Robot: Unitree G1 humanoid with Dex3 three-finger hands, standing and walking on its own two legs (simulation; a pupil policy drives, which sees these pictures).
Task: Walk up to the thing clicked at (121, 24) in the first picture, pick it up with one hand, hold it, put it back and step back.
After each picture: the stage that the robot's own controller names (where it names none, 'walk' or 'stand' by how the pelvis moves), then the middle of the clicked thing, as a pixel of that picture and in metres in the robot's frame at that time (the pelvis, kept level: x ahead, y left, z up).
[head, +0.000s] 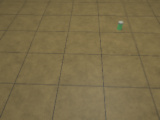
stand; (120, 25) +1.84 -0.56 -0.72
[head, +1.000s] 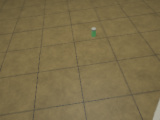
walk; (93, 32) +1.75 -0.07 -0.69
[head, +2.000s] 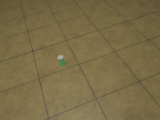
walk; (61, 60) +1.14 +0.31 -0.71
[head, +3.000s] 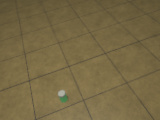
walk; (62, 96) +0.72 +0.28 -0.72
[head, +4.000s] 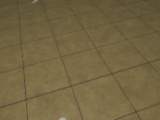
walk; out of the picture +0.49 +0.21 -0.71
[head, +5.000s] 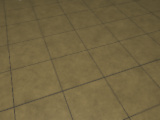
stand; out of the picture +0.41 +0.21 -0.72
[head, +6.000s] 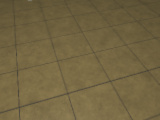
stand; out of the picture +0.39 +0.19 -0.72
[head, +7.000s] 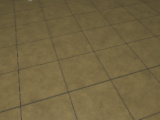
stand; out of the picture +0.41 +0.19 -0.73
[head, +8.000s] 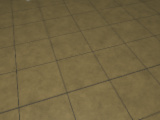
stand; out of the picture +0.40 +0.20 -0.73
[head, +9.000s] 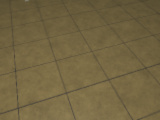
stand; out of the picture +0.39 +0.20 -0.73
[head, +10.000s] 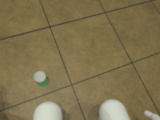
go down; (41, 79) +0.45 +0.20 -0.46
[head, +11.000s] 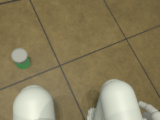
go down; (21, 59) +0.48 +0.23 -0.31
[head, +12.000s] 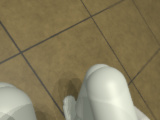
close in; out of the picture +0.46 +0.27 -0.24
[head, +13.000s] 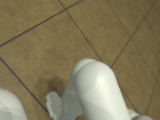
close; out of the picture +0.46 +0.29 -0.23
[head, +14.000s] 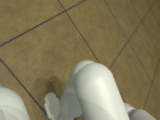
lift; out of the picture +0.43 +0.26 -0.24
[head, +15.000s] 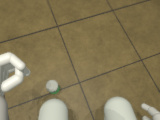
close; (53, 87) +0.41 +0.17 -0.43
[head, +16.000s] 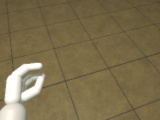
close; out of the picture +0.37 +0.15 -0.67
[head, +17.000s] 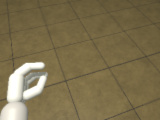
stand; out of the picture +0.37 +0.15 -0.67
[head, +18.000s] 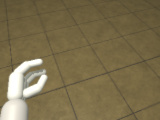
stand; out of the picture +0.36 +0.15 -0.68
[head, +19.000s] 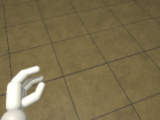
stand; out of the picture +0.37 +0.16 -0.67
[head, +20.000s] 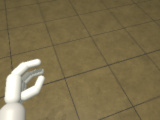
stand; out of the picture +0.37 +0.15 -0.66
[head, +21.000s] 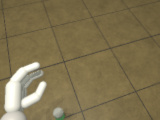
stand; (59, 114) +0.38 +0.16 -0.59
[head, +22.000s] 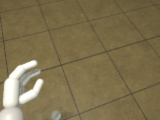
stand; (56, 117) +0.38 +0.16 -0.62
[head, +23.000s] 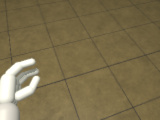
stand; out of the picture +0.37 +0.15 -0.67
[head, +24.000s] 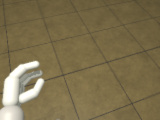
stand; out of the picture +0.38 +0.15 -0.65
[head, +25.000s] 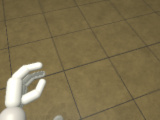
stand; out of the picture +0.38 +0.15 -0.63
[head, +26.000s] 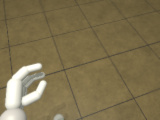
stand; out of the picture +0.38 +0.16 -0.63
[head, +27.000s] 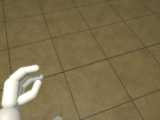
stand; out of the picture +0.37 +0.16 -0.65
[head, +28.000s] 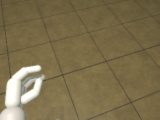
stand; out of the picture +0.37 +0.16 -0.66
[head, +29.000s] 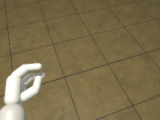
close; out of the picture +0.37 +0.15 -0.66
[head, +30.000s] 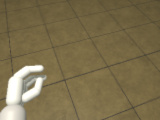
close; out of the picture +0.37 +0.16 -0.67
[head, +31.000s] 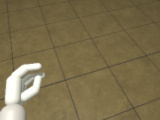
close; out of the picture +0.37 +0.16 -0.67
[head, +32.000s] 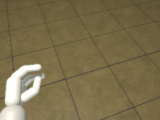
close; out of the picture +0.37 +0.15 -0.67
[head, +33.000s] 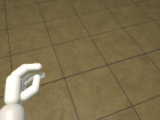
close; out of the picture +0.37 +0.16 -0.67
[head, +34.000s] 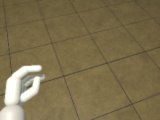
close; out of the picture +0.37 +0.16 -0.66
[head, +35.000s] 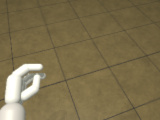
close; out of the picture +0.37 +0.15 -0.66
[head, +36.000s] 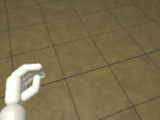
close; out of the picture +0.37 +0.15 -0.66
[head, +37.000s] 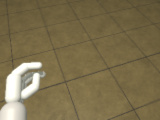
close; out of the picture +0.37 +0.16 -0.67
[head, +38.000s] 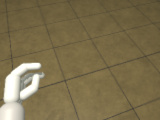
close; out of the picture +0.37 +0.15 -0.67
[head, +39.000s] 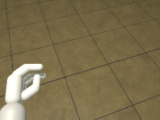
close; out of the picture +0.37 +0.16 -0.67
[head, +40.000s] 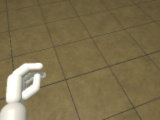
close; out of the picture +0.36 +0.15 -0.67
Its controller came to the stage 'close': yes
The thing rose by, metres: 0.00
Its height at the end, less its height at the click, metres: +0.00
